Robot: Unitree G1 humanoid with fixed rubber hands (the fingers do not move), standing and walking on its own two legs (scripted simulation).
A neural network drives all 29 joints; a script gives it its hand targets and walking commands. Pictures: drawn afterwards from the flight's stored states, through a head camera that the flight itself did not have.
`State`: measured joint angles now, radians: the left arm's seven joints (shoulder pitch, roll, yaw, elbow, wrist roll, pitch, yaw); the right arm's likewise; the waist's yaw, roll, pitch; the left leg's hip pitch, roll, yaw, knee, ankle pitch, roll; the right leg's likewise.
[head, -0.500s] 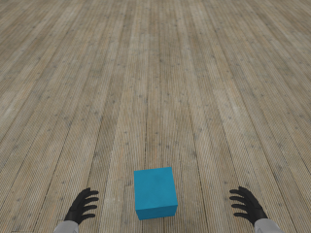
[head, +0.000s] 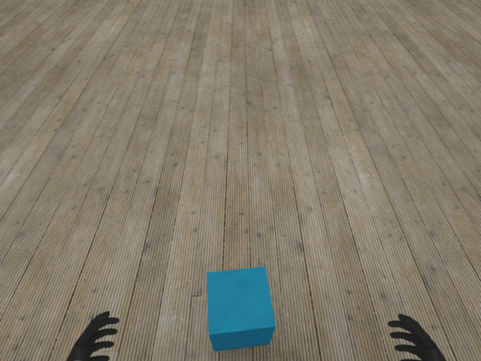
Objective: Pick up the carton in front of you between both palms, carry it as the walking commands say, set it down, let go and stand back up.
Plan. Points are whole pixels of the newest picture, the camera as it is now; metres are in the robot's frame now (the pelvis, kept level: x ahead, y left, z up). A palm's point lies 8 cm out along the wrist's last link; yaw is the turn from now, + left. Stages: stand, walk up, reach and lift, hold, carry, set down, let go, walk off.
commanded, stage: stand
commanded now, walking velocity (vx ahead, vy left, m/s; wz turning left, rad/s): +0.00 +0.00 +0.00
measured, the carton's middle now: (239, 309) +0.39 +0.02 -0.65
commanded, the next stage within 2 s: none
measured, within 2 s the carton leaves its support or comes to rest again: neither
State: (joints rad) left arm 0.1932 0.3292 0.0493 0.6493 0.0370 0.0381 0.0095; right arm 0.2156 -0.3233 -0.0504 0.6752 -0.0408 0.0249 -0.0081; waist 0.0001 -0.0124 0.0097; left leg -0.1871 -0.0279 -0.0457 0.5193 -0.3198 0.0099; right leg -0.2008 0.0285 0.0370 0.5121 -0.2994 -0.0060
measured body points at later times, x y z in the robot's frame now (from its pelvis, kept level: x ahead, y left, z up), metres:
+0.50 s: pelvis +0.01 +0.01 +0.01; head +0.01 +0.01 +0.46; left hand +0.14 +0.30 -0.10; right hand +0.14 -0.29 -0.09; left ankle -0.03 +0.11 -0.74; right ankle -0.02 -0.12 -0.74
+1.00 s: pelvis -0.01 +0.00 +0.01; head -0.02 +0.01 +0.46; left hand +0.09 +0.31 -0.11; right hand +0.10 -0.30 -0.10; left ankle -0.03 +0.11 -0.74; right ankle -0.02 -0.12 -0.74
